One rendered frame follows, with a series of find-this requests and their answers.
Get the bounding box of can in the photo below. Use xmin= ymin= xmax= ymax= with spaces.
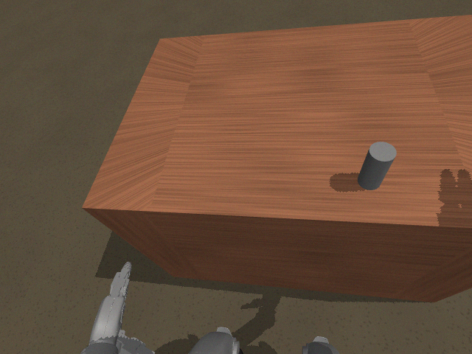
xmin=358 ymin=142 xmax=397 ymax=190

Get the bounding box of left robot hand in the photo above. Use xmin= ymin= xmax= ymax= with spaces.
xmin=88 ymin=262 xmax=155 ymax=354

